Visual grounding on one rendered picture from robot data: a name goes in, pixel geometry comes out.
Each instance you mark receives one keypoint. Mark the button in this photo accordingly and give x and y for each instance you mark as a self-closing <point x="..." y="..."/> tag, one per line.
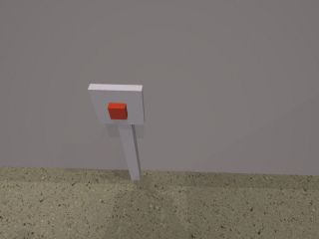
<point x="118" y="111"/>

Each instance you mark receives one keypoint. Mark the panel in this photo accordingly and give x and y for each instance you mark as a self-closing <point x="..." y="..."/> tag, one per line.
<point x="133" y="96"/>

